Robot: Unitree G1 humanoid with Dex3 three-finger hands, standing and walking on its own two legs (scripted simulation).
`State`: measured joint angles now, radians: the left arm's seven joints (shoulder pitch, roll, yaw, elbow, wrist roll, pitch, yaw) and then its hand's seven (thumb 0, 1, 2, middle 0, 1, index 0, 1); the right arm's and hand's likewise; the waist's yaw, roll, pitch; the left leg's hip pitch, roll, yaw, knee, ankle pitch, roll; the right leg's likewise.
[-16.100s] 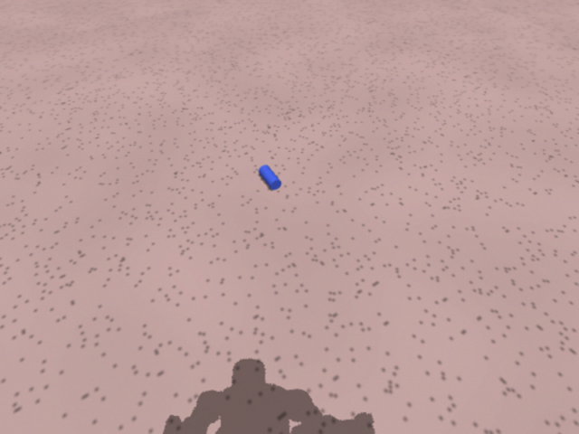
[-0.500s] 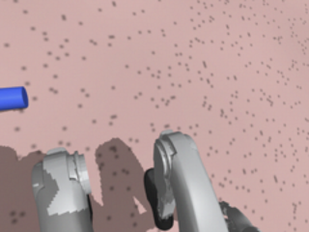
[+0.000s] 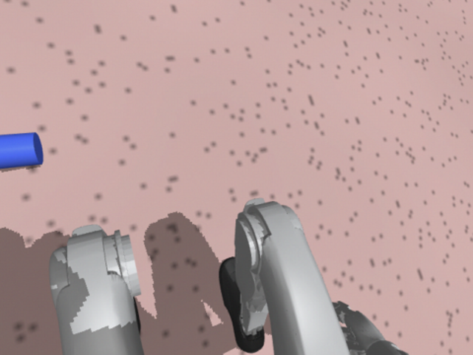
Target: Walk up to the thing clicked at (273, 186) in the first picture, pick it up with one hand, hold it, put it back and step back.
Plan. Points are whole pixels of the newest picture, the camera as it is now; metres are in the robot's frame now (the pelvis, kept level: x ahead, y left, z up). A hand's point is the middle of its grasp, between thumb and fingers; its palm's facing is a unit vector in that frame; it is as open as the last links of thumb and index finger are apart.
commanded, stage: rise first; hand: left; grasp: from above
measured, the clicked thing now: out of the picture +0.47 +0.36 -0.28
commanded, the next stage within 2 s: approach in 0.22 s
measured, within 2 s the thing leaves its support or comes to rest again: neither
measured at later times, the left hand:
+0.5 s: hand out of the picture +0.42 +0.38 -0.16, palm faces -0.46 -0.06 -0.88, open 14.0 cm
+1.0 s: hand out of the picture +0.44 +0.36 -0.16, palm faces -0.55 -0.08 -0.83, open 13.9 cm
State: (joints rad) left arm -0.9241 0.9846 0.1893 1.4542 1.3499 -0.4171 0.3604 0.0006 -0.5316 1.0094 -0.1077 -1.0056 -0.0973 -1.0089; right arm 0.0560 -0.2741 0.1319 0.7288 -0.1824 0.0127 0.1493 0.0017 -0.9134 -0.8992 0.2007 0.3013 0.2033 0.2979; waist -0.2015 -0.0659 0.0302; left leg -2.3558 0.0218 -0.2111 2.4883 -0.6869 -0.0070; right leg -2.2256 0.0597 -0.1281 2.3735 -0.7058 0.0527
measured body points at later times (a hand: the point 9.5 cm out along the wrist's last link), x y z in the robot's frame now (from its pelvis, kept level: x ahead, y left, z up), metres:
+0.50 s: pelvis +0.00 +0.00 +0.01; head +0.24 +0.11 +0.37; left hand +0.44 +0.38 -0.10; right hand +0.09 -0.26 -0.09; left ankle +0.07 +0.13 -0.28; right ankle +0.10 -0.12 -0.28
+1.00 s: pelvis -0.01 +0.00 +0.02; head +0.25 +0.08 +0.38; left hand +0.46 +0.36 -0.11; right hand +0.04 -0.27 -0.08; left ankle +0.07 +0.13 -0.28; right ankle +0.10 -0.12 -0.28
